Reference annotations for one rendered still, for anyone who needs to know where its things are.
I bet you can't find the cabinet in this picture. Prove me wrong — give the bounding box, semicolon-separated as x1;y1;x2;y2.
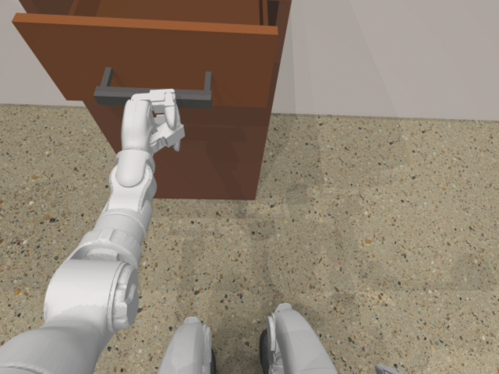
19;0;292;200

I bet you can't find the robot thigh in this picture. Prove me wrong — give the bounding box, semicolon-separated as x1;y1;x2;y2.
157;323;211;374
267;310;338;374

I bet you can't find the robot right thigh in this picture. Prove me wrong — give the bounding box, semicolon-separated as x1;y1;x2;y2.
267;310;338;374

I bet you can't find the robot left forearm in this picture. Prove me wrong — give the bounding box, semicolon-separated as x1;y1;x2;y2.
44;149;157;321

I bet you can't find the handle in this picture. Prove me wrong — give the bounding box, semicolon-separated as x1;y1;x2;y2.
94;67;212;109

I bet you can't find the left robot hand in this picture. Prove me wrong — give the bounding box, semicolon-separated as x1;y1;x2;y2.
121;89;185;157

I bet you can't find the drawer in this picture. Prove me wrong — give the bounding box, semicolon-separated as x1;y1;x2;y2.
12;0;278;108

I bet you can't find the left robot upper arm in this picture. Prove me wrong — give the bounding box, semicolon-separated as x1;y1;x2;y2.
0;259;139;374

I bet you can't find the robot left thigh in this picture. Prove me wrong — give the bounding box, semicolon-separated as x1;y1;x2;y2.
157;323;211;374

